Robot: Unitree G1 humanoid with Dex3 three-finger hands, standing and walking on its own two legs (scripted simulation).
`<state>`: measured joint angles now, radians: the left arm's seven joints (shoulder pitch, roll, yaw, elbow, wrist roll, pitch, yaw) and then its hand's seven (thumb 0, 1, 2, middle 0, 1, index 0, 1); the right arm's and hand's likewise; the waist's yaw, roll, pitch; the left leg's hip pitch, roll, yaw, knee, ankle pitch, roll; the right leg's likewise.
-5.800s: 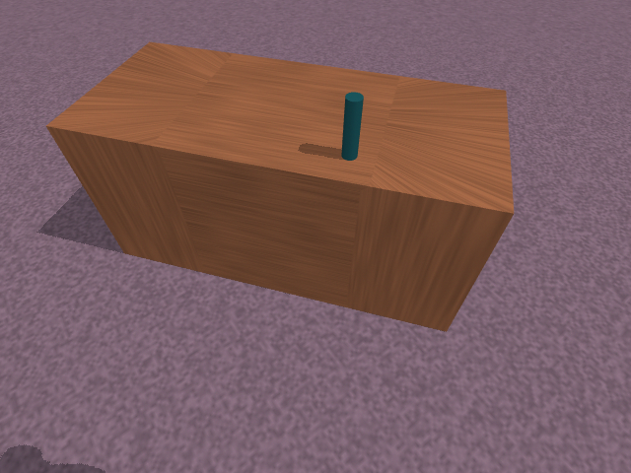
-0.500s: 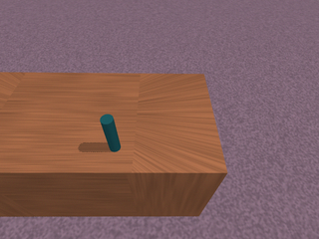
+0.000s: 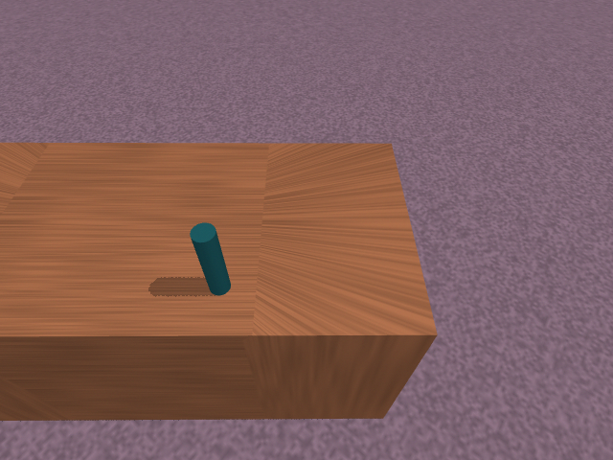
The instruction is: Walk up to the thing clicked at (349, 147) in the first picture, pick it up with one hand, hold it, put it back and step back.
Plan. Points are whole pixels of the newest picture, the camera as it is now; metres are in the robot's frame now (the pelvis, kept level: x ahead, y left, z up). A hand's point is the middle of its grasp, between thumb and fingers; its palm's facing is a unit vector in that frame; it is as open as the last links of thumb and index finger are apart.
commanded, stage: stand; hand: left
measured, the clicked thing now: (212, 262) +0.46 +0.18 -0.10
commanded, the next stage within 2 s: go down in 0.64 s
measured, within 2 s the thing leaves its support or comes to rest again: neither
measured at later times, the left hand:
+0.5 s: hand out of the picture +0.07 +0.25 -0.16, palm faces -0.03 -0.94 -0.34, open 7.4 cm
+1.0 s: hand out of the picture +0.15 +0.25 -0.15, palm faces +0.04 -0.94 -0.33, open 11.2 cm
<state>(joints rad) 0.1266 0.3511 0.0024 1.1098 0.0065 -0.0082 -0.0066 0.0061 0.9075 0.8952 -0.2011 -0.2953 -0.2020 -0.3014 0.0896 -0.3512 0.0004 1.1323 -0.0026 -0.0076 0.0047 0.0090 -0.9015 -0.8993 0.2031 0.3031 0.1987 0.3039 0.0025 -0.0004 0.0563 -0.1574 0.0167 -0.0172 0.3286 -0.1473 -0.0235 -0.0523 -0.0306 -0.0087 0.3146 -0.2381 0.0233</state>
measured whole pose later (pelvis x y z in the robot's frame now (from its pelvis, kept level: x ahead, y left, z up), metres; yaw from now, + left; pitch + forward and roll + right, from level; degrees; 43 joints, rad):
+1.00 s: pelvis -0.02 +0.01 -0.02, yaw -1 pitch +5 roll -1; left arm -0.03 0.32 0.09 0.93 -0.01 0.10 0.00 0.01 0.49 0.45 -0.08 -0.08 -0.07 -0.10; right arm 0.02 -0.30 -0.10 0.86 0.06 -0.10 -0.04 0.01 -0.44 -0.47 0.08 0.11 0.08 0.11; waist -0.01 0.03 0.03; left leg -0.43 0.02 -0.01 0.56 -0.21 -0.02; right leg -0.33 -0.02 0.00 0.55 -0.31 0.03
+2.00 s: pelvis +0.01 +0.00 -0.05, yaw +0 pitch +12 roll -1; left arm 0.29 0.38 0.22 0.30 -0.02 0.42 -0.14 0.00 -0.52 0.04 -0.07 -0.06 -0.07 -0.07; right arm 0.35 -0.26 -0.10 0.34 0.03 -0.07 -0.05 -0.01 0.52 -0.05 0.06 0.05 0.05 0.06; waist -0.02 0.02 -0.13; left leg -0.68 0.02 -0.03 0.89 -0.42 -0.02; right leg -0.56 -0.02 0.00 0.87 -0.52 0.03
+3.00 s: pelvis -0.01 +0.01 -0.07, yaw +0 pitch +12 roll -1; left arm 0.08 0.51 0.36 0.32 -0.11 0.37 -0.23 -0.01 -0.50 0.08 -0.06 -0.07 -0.05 -0.08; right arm 0.41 -0.24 -0.02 0.26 0.05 -0.13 -0.15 -0.01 0.47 -0.07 0.06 0.06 0.05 0.06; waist -0.03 0.01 -0.14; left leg -0.77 0.02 -0.04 0.99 -0.44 -0.02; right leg -0.64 -0.02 -0.02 0.97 -0.54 0.03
